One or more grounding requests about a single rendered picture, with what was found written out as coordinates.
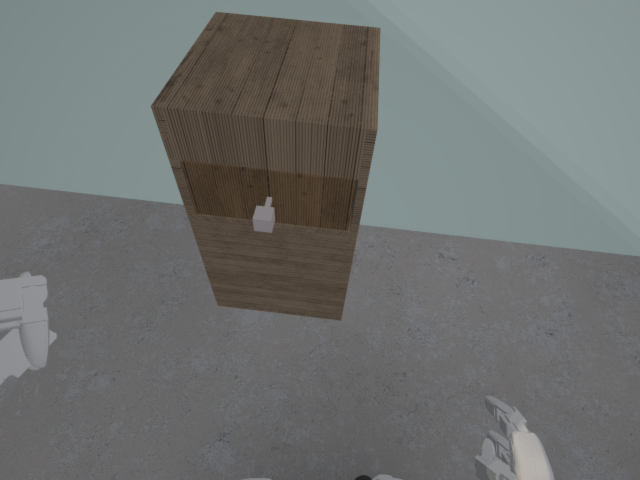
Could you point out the cabinet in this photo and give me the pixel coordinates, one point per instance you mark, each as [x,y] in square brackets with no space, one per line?
[285,95]

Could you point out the handle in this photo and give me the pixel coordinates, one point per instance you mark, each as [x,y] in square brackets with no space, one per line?
[264,217]

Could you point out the drawer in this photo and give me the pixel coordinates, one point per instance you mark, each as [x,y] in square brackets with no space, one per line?
[298,199]

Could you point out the right robot hand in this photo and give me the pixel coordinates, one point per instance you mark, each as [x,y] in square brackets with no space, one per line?
[523,456]

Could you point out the left robot hand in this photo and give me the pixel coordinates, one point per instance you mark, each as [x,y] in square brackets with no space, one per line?
[22,312]

